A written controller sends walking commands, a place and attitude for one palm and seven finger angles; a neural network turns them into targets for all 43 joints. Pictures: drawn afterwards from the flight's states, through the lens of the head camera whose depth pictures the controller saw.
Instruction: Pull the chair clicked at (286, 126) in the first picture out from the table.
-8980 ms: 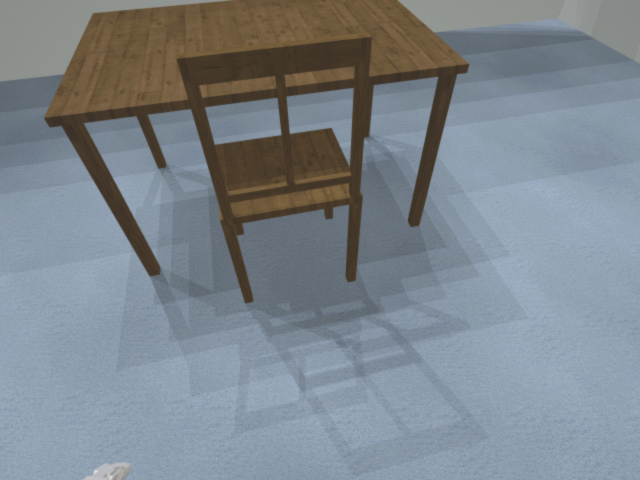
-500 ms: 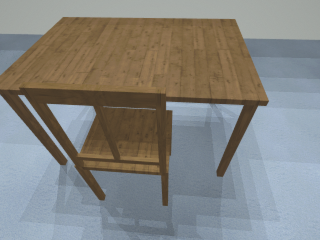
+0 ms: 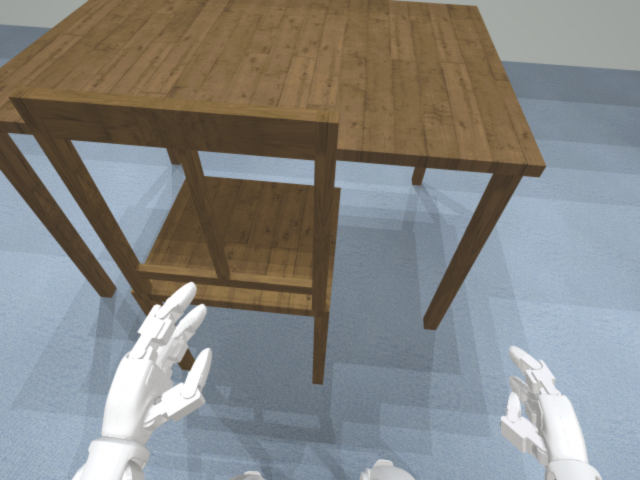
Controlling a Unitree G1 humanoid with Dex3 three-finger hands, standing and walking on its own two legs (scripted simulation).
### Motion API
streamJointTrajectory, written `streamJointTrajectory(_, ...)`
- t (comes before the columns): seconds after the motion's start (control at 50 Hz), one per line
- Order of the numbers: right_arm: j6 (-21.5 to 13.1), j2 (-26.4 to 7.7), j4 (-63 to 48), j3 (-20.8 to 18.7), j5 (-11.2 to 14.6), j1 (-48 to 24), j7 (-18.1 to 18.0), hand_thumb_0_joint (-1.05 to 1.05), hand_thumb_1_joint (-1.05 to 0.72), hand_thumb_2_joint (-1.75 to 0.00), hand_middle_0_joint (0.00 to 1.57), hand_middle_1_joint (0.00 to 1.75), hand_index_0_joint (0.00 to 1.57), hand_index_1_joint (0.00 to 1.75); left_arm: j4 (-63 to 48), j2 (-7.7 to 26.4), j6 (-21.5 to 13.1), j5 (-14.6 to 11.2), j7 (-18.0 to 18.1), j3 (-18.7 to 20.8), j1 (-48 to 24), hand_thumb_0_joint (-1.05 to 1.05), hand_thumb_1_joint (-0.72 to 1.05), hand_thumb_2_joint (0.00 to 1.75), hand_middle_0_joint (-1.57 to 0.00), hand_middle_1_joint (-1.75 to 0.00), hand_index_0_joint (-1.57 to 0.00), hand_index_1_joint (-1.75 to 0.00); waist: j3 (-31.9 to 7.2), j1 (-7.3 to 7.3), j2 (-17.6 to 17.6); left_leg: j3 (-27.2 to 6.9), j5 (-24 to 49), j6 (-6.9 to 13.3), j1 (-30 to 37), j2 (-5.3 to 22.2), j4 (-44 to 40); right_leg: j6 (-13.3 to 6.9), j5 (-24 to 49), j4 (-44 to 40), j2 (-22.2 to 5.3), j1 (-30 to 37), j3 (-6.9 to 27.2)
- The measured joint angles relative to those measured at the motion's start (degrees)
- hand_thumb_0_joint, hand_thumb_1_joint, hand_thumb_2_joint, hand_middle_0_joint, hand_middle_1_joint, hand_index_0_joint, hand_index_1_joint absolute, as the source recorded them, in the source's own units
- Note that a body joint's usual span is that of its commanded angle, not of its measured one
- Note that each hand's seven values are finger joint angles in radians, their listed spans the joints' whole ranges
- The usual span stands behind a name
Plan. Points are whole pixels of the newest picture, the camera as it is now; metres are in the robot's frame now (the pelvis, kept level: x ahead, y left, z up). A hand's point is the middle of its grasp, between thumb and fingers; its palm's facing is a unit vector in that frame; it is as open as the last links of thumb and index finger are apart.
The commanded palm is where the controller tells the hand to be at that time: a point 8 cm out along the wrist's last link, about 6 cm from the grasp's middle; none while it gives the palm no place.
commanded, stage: raise the hand toward the chair's back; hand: left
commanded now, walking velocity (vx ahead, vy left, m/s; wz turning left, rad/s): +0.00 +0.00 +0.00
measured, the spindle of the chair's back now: (208, 221) +0.51 +0.21 -0.02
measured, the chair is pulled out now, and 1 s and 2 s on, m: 0.00 0.00 0.00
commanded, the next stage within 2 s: aim the fingers beside a spindle in 1.76 s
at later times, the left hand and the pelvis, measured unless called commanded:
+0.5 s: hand (159, 407) +0.20 +0.19 +0.01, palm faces -0.08 -1.00 -0.03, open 12.9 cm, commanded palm +0.17 +0.26 +0.01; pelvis -0.01 +0.02 -0.04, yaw +1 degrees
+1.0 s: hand (140, 383) +0.23 +0.22 +0.02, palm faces -0.05 -1.00 -0.06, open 16.6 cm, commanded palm +0.21 +0.28 +0.02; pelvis +0.01 +0.02 -0.02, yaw +2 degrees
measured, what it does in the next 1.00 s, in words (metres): stands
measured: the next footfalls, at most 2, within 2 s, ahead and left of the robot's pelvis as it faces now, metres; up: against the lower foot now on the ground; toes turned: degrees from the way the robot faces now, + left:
none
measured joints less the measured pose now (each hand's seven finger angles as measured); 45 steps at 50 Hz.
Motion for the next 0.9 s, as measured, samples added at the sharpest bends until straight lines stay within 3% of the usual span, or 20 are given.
streamJointTrajectory(0.06,2.3,-0.1,-4.7,-0.5,0.5,-1.9,0.2,0.01,-0.91,-0.90,0.20,0.30,0.19,0.30,-2.8,0.5,1.9,-0.9,-3.6,-0.4,3.8,0.01,0.64,0.79,-0.18,-0.26,-0.17,-0.26,-0.4,0.96,-0.9,-0.4,-2.9,-0.2,-5.2,0.1,6.7,-0.1,-2.6,6.2,-0.1,-5.1,0.0)
streamJointTrajectory(0.14,4.2,1.1,-8.0,0.5,0.5,-2.6,-0.9,0.01,-0.91,-0.90,0.19,0.30,0.19,0.30,-8.8,1.6,6.7,-0.8,-1.1,-0.1,9.5,0.01,0.54,0.75,-0.17,-0.25,-0.17,-0.25,0.2,2.57,-0.3,-2.1,-5.0,0.0,-9.8,0.3,12.4,-0.2,-4.3,10.3,-0.1,-8.4,-1.4)
streamJointTrajectory(0.2,4.6,2.5,-7.7,2.5,0.0,-2.1,-1.6,0.01,-0.91,-0.90,0.20,0.30,0.19,0.30,-13.8,3.0,6.7,-0.6,0.6,0.5,10.9,0.01,0.47,0.72,-0.16,-0.24,-0.16,-0.24,0.4,3.54,0.9,-3.7,-5.8,0.0,-12.8,0.5,15.2,-0.3,-4.7,11.6,-0.1,-10.1,-3.0)
streamJointTrajectory(0.26,4.6,4.0,-5.8,4.9,-0.1,-1.5,-1.9,0.01,-0.91,-0.90,0.20,0.30,0.19,0.30,-16.3,4.0,6.4,-1.3,-0.3,0.9,8.6,0.01,0.40,0.69,-0.15,-0.22,-0.15,-0.22,0.7,3.93,2.3,-5.0,-6.0,0.1,-15.3,0.6,17.1,-0.2,-4.6,12.2,-0.1,-11.6,-4.2)
streamJointTrajectory(0.36,5.8,6.7,-2.5,7.4,0.5,0.5,-2.1,0.01,-0.91,-0.90,0.20,0.30,0.20,0.30,-16.7,4.9,12.4,-2.2,-3.2,1.1,3.6,0.01,0.28,0.64,-0.14,-0.21,-0.13,-0.21,0.9,2.84,3.9,-4.8,-5.6,0.6,-17.0,0.5,17.3,0.3,-3.7,11.7,-0.1,-13.0,-4.0)
streamJointTrajectory(0.42,6.5,7.4,-1.8,7.5,0.8,2.6,-2.4,0.01,-0.91,-0.90,0.20,0.30,0.20,0.30,-16.9,5.0,16.5,-2.4,-2.6,1.5,3.4,0.01,0.21,0.61,-0.13,-0.19,-0.13,-0.20,0.8,1.57,4.2,-3.9,-5.0,1.1,-16.3,0.5,15.9,0.7,-2.9,10.4,-0.1,-12.6,-3.2)
streamJointTrajectory(0.46,6.6,7.3,-1.6,7.1,0.8,4.0,-2.6,0.01,-0.90,-0.90,0.20,0.30,0.20,0.30,-17.4,5.0,17.5,-2.5,-1.3,1.9,4.2,0.00,0.17,0.59,-0.13,-0.19,-0.12,-0.19,0.7,0.91,4.2,-3.4,-4.7,1.3,-15.4,0.5,14.7,0.9,-2.5,9.3,0.0,-12.0,-2.7)
streamJointTrajectory(0.56,6.3,5.3,-1.5,5.4,0.7,6.3,-2.9,0.01,-0.91,-0.90,0.20,0.30,0.20,0.30,-17.7,4.9,14.8,-2.3,1.5,3.0,6.3,0.00,0.05,0.54,-0.12,-0.17,-0.11,-0.17,0.1,-0.06,3.8,-2.7,-4.3,1.7,-14.1,0.2,12.9,1.4,-2.1,7.8,-0.2,-10.9,-2.0)
streamJointTrajectory(0.7,5.5,2.1,-2.6,3.7,0.8,5.6,-3.2,0.01,-0.91,-0.90,0.20,0.30,0.20,0.30,-16.8,5.9,12.8,-1.9,0.8,3.0,6.2,0.00,-0.11,0.47,-0.10,-0.14,-0.10,-0.14,-0.1,-0.26,3.2,-2.8,-4.8,2.0,-13.7,0.0,12.8,1.7,-2.6,7.5,-0.3,-10.4,-2.1)
streamJointTrajectory(0.9,5.9,3.2,-4.7,4.5,0.8,2.9,-2.9,0.01,-0.91,-0.90,0.20,0.30,0.20,0.30,-15.3,6.5,13.5,-2.2,-0.3,4.4,4.0,-0.01,-0.35,0.37,-0.08,-0.11,-0.07,-0.11,-0.2,0.38,3.0,-3.5,-4.8,1.7,-11.7,0.1,11.2,1.5,-2.7,5.7,-0.1,-8.0,-2.8)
